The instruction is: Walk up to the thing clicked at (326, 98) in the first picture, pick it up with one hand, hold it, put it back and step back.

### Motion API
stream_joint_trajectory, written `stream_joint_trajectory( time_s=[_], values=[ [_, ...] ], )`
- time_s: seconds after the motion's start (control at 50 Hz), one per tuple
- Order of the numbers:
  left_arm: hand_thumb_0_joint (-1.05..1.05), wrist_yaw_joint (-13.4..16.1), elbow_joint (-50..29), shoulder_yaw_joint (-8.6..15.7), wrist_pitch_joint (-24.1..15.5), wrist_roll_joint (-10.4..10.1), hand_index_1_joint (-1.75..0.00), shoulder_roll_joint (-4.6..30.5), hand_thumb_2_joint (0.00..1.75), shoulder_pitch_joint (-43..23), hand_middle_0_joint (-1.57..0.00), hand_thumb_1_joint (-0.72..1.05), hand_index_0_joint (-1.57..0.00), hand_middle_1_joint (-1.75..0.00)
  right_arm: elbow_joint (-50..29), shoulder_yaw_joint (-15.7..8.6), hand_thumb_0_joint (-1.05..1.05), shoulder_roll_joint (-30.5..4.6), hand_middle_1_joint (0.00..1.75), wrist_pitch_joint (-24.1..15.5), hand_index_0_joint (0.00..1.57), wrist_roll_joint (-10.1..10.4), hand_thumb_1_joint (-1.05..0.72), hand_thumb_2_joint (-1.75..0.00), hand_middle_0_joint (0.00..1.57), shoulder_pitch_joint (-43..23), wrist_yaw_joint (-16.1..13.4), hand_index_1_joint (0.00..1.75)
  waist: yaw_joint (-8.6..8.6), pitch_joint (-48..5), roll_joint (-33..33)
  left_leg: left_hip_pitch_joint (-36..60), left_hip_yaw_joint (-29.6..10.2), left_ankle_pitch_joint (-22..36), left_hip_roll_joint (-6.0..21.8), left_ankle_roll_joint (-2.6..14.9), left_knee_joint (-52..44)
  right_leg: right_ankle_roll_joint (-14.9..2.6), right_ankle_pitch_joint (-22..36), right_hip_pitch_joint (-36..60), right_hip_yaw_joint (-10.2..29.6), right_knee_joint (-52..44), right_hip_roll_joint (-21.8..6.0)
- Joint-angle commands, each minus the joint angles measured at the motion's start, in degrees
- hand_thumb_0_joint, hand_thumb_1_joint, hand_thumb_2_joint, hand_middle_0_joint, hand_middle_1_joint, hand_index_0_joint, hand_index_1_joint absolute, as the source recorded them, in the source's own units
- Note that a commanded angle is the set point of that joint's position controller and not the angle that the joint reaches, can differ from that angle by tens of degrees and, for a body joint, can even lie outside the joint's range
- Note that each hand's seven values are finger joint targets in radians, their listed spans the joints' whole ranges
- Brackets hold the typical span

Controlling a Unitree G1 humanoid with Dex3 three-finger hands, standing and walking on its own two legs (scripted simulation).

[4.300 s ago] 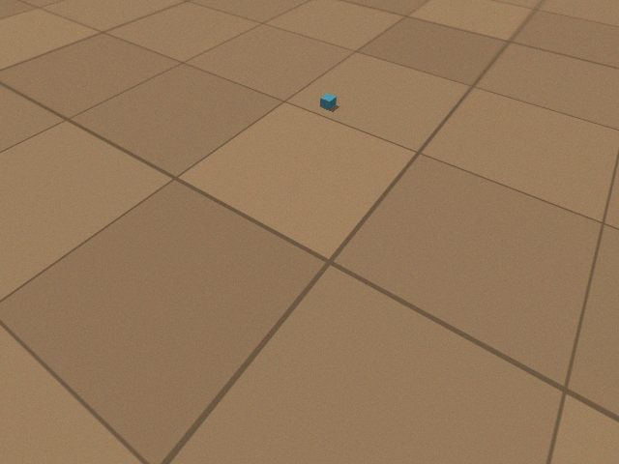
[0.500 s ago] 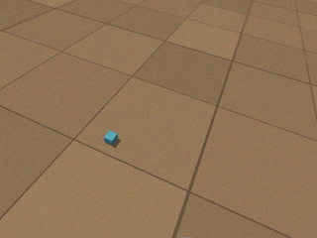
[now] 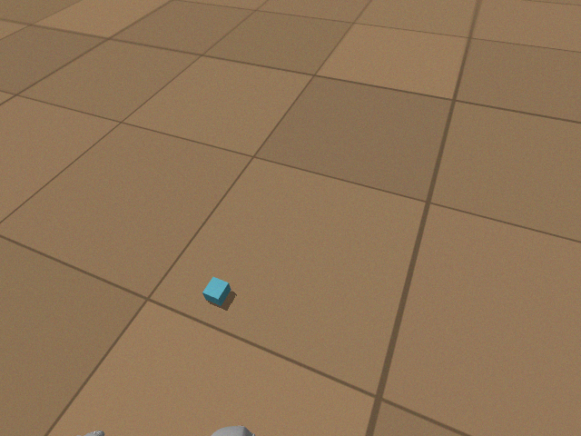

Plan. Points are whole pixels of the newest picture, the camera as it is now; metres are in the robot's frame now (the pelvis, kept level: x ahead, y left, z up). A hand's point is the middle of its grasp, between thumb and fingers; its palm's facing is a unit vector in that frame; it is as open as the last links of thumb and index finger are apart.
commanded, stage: walk up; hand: left
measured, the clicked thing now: (217, 291) +0.74 +0.32 -0.74
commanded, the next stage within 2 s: none
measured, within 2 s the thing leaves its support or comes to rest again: neither
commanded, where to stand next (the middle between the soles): +0.32 +0.02 m, yaw -1 degrees
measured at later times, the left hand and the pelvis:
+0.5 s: hand (108, 388) +0.23 +0.31 -0.14, palm faces -0.10 -0.93 -0.34, open 7.4 cm; pelvis +0.17 +0.04 +0.00, yaw -1 degrees
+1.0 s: hand (138, 328) +0.35 +0.30 -0.17, palm faces -0.02 -0.94 -0.34, open 7.4 cm; pelvis +0.26 +0.04 -0.01, yaw +0 degrees
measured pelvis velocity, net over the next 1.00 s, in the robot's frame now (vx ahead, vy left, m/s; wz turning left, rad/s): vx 0.26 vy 0.04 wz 0.00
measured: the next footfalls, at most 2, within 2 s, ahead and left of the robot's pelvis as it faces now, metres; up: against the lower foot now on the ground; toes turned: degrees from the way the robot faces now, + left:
left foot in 0.18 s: +0.21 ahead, +0.15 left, +0.00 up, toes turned +6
right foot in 0.60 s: +0.34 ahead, -0.10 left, +0.00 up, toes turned -2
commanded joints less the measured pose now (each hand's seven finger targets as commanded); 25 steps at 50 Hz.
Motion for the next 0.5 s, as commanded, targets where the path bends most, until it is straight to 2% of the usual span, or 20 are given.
stream_joint_trajectory(
  time_s=[0.0, 0.04, 0.08, 0.1, 0.12, 0.14, 0.16, 0.18, 0.2, 0.22, 0.24, 0.26, 0.3, 0.32, 0.36, 0.4, 0.44, 0.46, 0.48],
  values=[
    [0.00, 1.2, -4.2, 5.3, -1.0, 0.5, -0.30, 17.7, 0.90, 2.6, -0.20, 0.90, -0.20, -0.30, -3.0, -3.8, 0.00, -9.9, 0.30, -0.7, 0.20, -0.9, -0.90, -0.90, 0.20, 2.6, 0.8, 0.30, 1.01, -1.9, -14.3, -3.7, 0.8, 4.7, 2.6, -1.79, -10.7, -12.12, -8.3, 0.1, 11.4, -16.5, -12.3],
    [0.00, 1.0, -4.7, 5.4, -0.9, 0.7, -0.30, 17.9, 0.90, 2.8, -0.20, 0.90, -0.20, -0.30, -3.5, -4.1, 0.00, -9.8, 0.30, -1.2, 0.20, -1.1, -0.90, -0.90, 0.20, 0.6, 1.2, 0.30, 1.54, -2.2, -13.5, -1.2, 1.4, 7.2, 2.4, -1.98, -16.6, -11.76, -11.9, -1.0, 11.1, -15.8, -12.2],
    [0.00, 0.7, -5.5, 5.4, -0.8, 0.6, -0.30, 18.7, 0.90, 0.6, -0.20, 0.90, -0.20, -0.30, -3.4, -4.4, 0.00, -9.7, 0.30, -1.7, 0.20, -1.1, -0.90, -0.90, 0.20, 0.7, 1.3, 0.30, 0.30, -2.8, -12.9, 4.6, 2.2, 10.0, 2.2, -1.61, -19.9, -10.99, -15.4, -4.7, 11.0, -14.3, -13.3],
    [0.00, 0.6, -5.5, 5.2, -0.5, 0.4, -0.30, 18.5, 0.90, 0.7, -0.20, 0.90, -0.20, -0.30, -2.8, -4.6, 0.00, -9.9, 0.30, -2.0, 0.20, -1.1, -0.90, -0.90, 0.20, 0.9, 1.3, 0.30, -0.06, -2.8, -10.7, 8.1, 3.4, 10.8, 0.8, -1.65, -22.8, -10.37, -16.9, -6.6, 9.9, -12.3, -12.2],
    [0.00, 0.5, -5.4, 5.1, -0.2, 0.5, -0.30, 18.4, 0.90, -0.5, -0.20, 0.90, -0.20, -0.30, -2.0, -5.0, 0.00, -10.0, 0.30, -2.2, 0.20, -1.2, -0.90, -0.90, 0.20, 3.1, 1.1, 0.30, -2.03, -3.1, -9.5, 12.7, 5.0, 11.4, -0.3, -1.32, -24.1, -9.35, -19.9, -9.4, 8.6, -9.7, -11.2],
    [0.00, 0.4, -5.4, 4.6, 0.1, 0.7, -0.30, 17.3, 0.90, -0.3, -0.20, 0.90, -0.20, -0.30, -1.3, -5.4, 0.00, -10.8, 0.30, -2.4, 0.20, -1.4, -0.90, -0.90, 0.20, 5.2, 0.8, 0.30, -3.31, -3.2, -7.2, 16.6, 6.2, 8.7, -1.8, -1.11, -24.6, -8.46, -22.0, -12.0, 7.3, -5.7, -9.6],
    [0.00, 0.5, -5.6, 3.6, 0.3, 1.1, -0.30, 14.9, 0.90, 1.2, -0.20, 0.90, -0.20, -0.30, -0.3, -5.8, 0.00, -12.2, 0.30, -2.8, 0.20, -1.4, -0.90, -0.90, 0.20, 8.5, 0.3, 0.30, -4.74, -5.2, -2.1, 23.8, 4.4, 2.9, -2.2, 0.21, -26.4, -7.24, -19.8, -16.2, 5.7, 2.9, -7.7],
    [0.00, 0.4, -6.1, 2.3, 0.3, 0.8, -0.30, 10.8, 0.90, 2.6, -0.20, 0.90, -0.20, -0.30, 0.0, -6.9, 0.00, -16.5, 0.30, -3.3, 0.20, -1.9, -0.90, -0.90, 0.20, 13.0, -0.5, 0.30, -6.91, -6.1, 11.4, 28.8, -12.9, -12.4, 7.6, 4.01, -36.2, -3.97, -15.2, -24.0, 0.9, 22.3, -2.5],
    [0.00, 1.0, -5.6, 2.6, 0.7, 0.0, -0.30, 11.4, 0.90, 2.6, -0.20, 0.90, -0.20, -0.30, -1.8, -7.4, 0.00, -20.6, 0.30, -3.6, 0.20, -1.4, -0.90, -0.90, 0.20, 13.1, -0.7, 0.30, -6.92, -4.3, 13.6, 25.5, -38.4, -23.4, 20.6, 9.86, -48.3, -2.11, -18.9, -30.7, 2.2, 33.3, 4.0],
    [0.00, 1.9, -4.5, 3.7, 0.9, 0.6, -0.30, 16.4, 0.90, 1.9, -0.20, 0.90, -0.20, -0.30, -2.7, -7.3, 0.00, -20.5, 0.30, -3.3, 0.20, -0.2, -0.90, -0.90, 0.20, 9.9, -0.7, 0.30, -5.39, -1.5, 6.4, 20.7, -40.1, -21.8, 23.0, 13.78, -47.8, -2.16, -18.1, -29.5, 8.7, 36.7, 0.2],
    [0.00, 1.9, -3.3, 3.2, 0.9, 0.3, -0.30, 16.8, 0.90, 2.8, -0.20, 0.90, -0.20, -0.30, -3.6, -6.4, 0.00, -18.0, 0.30, -3.3, 0.20, 0.0, -0.90, -0.90, 0.20, 6.2, -1.0, 0.30, -3.31, -0.1, 1.8, 18.0, -30.5, -14.2, 19.4, 11.80, -46.0, -1.91, -13.2, -27.8, 10.7, 36.7, -1.5],
    [0.00, 1.7, -1.6, 3.4, 1.0, 0.0, -0.30, 16.0, 0.90, 5.4, -0.20, 0.90, -0.20, -0.30, -4.3, -5.5, 0.00, -15.9, 0.30, -3.5, 0.20, -0.2, -0.90, -0.90, 0.20, 3.8, -1.2, 0.30, -1.70, -1.0, 1.9, 18.2, -23.6, -7.4, 16.4, 10.55, -44.7, -1.45, -10.1, -25.3, 10.7, 34.5, -2.6],
    [0.00, 1.2, 0.1, 3.8, 1.1, 0.1, -0.30, 16.2, 0.90, 7.1, -0.20, 0.90, -0.20, -0.30, -4.2, -4.9, 0.00, -15.1, 0.30, -3.6, 0.20, -0.3, -0.90, -0.90, 0.20, 3.0, -1.4, 0.30, -0.68, -1.2, 5.0, 13.7, -14.5, 2.3, 13.9, 9.91, -43.5, -0.17, -7.9, -19.5, 8.4, 29.2, -4.2],
    [0.00, 0.8, 0.3, 3.8, 1.3, 0.2, -0.30, 15.3, 0.90, 7.3, -0.20, 0.90, -0.20, -0.30, -4.5, -4.8, 0.00, -14.6, 0.30, -3.6, 0.20, -0.4, -0.90, -0.90, 0.20, 2.4, -1.3, 0.30, -0.51, -1.6, 5.1, 12.7, -11.6, 3.7, 12.8, 10.49, -43.4, 0.44, -7.9, -17.3, 6.6, 26.9, -3.8],
    [0.00, 0.0, -0.9, 3.7, 1.6, 0.6, -0.30, 14.3, 0.90, 4.5, -0.20, 0.90, -0.20, -0.30, -4.8, -5.0, 0.00, -14.7, 0.30, -3.5, 0.20, -0.7, -0.90, -0.90, 0.20, 3.5, -1.3, 0.30, -1.88, -1.7, 5.4, 14.0, -9.1, 5.7, 12.1, 11.28, -43.3, 1.14, -7.1, -16.9, 5.1, 22.0, -3.8],
    [0.00, -0.4, -2.1, 3.7, 1.6, 0.8, -0.30, 13.5, 0.90, 2.0, -0.20, 0.90, -0.20, -0.30, -4.9, -5.2, 0.00, -15.8, 0.30, -3.5, 0.20, -0.6, -0.90, -0.90, 0.20, 4.3, -1.2, 0.30, -2.56, -1.3, 5.3, 14.8, -9.0, 5.5, 12.9, 12.13, -43.3, 1.16, -5.4, -16.4, 4.1, 16.9, -4.3],
    [0.00, -0.5, -2.2, 3.7, 1.5, 0.8, -0.30, 12.6, 0.90, 1.3, -0.20, 0.90, -0.20, -0.30, -5.4, -5.1, 0.00, -15.7, 0.30, -3.3, 0.20, -0.4, -0.90, -0.90, 0.20, 4.0, -1.1, 0.30, -2.14, -1.4, 4.8, 13.6, -6.9, 7.1, 12.2, 11.42, -42.3, 0.85, -1.8, -13.5, 2.9, 12.7, -3.7],
    [0.00, -0.3, -2.0, 3.7, 1.4, 0.8, -0.30, 12.6, 0.90, 0.4, -0.20, 0.90, -0.20, -0.30, -5.4, -4.7, 0.00, -15.1, 0.30, -3.0, 0.20, -0.5, -0.90, -0.90, 0.20, 3.7, -1.2, 0.30, -2.19, -0.9, 3.7, 11.6, -5.5, 10.1, 10.9, 10.61, -41.1, 0.87, -1.2, -10.7, 2.1, 10.4, -2.7],
    [0.00, 0.0, -1.8, 3.6, 1.2, 0.7, -0.30, 12.0, 0.90, 0.6, -0.20, 0.90, -0.20, -0.30, -5.6, -4.4, 0.00, -14.9, 0.30, -2.7, 0.20, -0.4, -0.90, -0.90, 0.20, 2.8, -1.2, 0.30, -1.42, -1.2, 4.4, 10.5, -4.6, 15.6, 11.0, 10.18, -38.7, 0.59, -0.6, -7.8, 1.3, 8.5, -1.6]
  ],
)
